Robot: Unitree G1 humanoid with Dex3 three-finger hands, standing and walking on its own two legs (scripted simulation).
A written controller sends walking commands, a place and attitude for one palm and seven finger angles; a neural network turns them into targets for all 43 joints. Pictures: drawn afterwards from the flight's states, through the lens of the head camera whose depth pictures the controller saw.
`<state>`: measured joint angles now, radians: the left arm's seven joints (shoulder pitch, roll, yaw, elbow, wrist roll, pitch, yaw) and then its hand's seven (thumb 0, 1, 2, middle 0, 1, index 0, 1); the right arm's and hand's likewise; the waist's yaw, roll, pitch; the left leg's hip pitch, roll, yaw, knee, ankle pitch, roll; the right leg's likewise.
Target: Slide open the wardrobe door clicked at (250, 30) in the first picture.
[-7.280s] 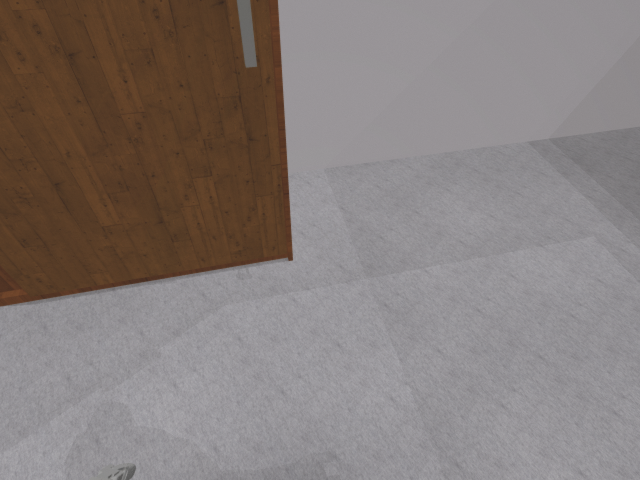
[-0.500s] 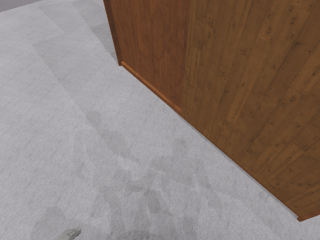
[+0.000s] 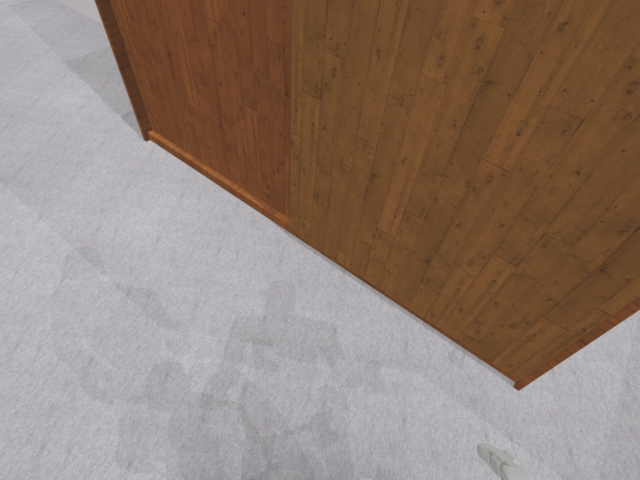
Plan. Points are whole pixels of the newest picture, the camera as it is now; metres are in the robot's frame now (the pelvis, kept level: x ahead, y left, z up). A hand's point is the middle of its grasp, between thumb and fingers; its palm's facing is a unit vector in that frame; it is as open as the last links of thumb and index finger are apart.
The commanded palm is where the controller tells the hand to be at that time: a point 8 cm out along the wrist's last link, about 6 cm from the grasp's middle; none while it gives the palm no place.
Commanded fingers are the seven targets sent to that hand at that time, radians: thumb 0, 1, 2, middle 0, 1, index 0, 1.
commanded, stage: turn to face it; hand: right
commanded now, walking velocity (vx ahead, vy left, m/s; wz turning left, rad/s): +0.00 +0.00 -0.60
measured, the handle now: out of the picture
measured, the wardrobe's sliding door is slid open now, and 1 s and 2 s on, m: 0.00 0.00 0.00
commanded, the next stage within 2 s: take the last steps up to it in 0.84 s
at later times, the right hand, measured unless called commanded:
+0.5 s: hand out of the picture -0.05 -0.27 -0.18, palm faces +0.34 +0.90 -0.26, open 7.4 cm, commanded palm none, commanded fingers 0.00 -0.90 -0.90 0.20 0.30 0.20 0.30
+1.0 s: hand out of the picture -0.04 -0.21 -0.14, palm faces +0.48 +0.84 -0.25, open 7.3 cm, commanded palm none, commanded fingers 0.00 -0.90 -0.90 0.20 0.30 0.20 0.30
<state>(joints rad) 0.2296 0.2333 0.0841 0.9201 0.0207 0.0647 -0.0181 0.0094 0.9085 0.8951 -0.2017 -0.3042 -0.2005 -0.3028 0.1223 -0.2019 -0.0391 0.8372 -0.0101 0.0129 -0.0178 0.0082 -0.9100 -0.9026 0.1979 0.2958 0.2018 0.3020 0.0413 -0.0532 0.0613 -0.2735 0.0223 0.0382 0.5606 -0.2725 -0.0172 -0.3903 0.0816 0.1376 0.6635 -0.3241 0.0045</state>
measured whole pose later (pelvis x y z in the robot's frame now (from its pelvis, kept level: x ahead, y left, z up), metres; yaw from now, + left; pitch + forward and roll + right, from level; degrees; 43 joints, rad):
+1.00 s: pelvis -0.03 +0.00 +0.01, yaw -28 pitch -2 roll -1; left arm 0.24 0.23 0.08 0.99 0.02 0.08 -0.01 0.01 0.91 0.90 -0.20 -0.30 -0.20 -0.30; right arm 0.21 -0.15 -0.02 0.92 -0.02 0.00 -0.02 0.01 -0.91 -0.90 0.20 0.30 0.20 0.30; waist 0.02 -0.05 0.05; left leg -0.22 0.05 0.10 0.52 -0.28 0.02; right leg -0.44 0.04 0.05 1.03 -0.42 0.03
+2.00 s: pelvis +0.14 -0.16 -0.01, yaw -30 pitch -2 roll +1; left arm 0.49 0.08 0.03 1.18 0.01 -0.01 0.02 0.01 0.91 0.90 -0.20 -0.30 -0.20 -0.30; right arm 0.07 -0.15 -0.03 1.00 -0.01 -0.08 0.00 0.00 -0.91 -0.90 0.20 0.30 0.20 0.30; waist 0.06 -0.01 0.10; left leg -0.37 0.01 0.17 0.62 -0.22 0.07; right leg -0.21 -0.07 -0.05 1.12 -0.50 0.00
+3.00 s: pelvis +0.15 -0.14 +0.01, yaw -29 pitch -1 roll +0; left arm 0.29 0.13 0.01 1.13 0.02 0.01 0.03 0.01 0.91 0.90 -0.20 -0.30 -0.19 -0.30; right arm 0.22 -0.18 -0.02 1.09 -0.01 0.01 -0.02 0.01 -0.93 -0.90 0.20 0.30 0.20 0.30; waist -0.02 0.03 0.04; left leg -0.25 0.03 0.08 0.44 -0.17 0.00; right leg -0.14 -0.01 -0.03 0.44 -0.28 0.00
